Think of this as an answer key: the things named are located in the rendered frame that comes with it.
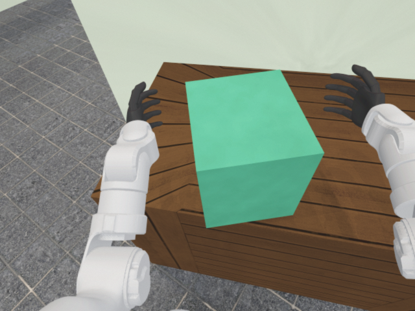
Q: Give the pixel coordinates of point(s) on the carton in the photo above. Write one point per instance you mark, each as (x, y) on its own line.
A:
(255, 152)

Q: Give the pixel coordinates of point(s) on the pedestal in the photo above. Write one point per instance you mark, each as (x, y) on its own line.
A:
(338, 246)

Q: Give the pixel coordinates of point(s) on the robot left hand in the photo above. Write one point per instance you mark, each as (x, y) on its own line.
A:
(136, 107)

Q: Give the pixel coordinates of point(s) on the robot right hand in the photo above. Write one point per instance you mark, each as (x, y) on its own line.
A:
(367, 96)

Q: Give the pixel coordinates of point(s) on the right robot forearm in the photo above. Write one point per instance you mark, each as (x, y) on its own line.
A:
(392, 133)

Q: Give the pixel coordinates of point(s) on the left robot forearm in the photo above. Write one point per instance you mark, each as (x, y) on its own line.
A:
(121, 211)

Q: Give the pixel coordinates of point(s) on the left robot upper arm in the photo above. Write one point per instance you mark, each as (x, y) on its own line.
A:
(112, 278)

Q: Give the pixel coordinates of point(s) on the right robot upper arm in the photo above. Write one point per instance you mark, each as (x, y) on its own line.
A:
(404, 246)

